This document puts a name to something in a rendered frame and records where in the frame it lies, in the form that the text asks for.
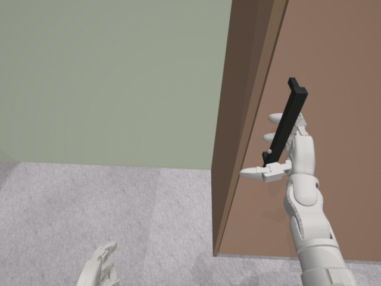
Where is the wardrobe door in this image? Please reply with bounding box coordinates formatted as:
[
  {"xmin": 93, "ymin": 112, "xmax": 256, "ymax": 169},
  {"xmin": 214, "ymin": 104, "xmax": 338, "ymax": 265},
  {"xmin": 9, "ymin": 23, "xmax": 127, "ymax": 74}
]
[{"xmin": 218, "ymin": 0, "xmax": 381, "ymax": 262}]

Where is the handle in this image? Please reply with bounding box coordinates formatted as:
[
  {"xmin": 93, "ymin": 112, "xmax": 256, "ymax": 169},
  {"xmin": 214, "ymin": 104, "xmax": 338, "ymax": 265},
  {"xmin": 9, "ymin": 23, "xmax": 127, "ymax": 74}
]
[{"xmin": 262, "ymin": 77, "xmax": 308, "ymax": 167}]

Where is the robot right hand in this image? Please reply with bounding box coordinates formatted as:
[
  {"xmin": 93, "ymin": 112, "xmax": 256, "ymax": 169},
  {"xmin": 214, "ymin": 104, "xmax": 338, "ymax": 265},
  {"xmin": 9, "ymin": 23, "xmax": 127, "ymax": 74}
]
[{"xmin": 239, "ymin": 113, "xmax": 316, "ymax": 183}]

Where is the right robot forearm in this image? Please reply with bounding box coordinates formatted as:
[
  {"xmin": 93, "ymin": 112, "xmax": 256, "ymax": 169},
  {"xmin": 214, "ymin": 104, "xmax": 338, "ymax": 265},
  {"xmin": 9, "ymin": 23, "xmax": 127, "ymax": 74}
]
[{"xmin": 283, "ymin": 173, "xmax": 358, "ymax": 286}]

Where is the robot left hand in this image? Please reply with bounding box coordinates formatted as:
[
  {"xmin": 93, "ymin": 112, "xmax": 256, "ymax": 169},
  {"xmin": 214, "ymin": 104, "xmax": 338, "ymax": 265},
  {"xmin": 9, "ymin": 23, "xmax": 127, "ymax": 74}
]
[{"xmin": 75, "ymin": 241, "xmax": 120, "ymax": 286}]

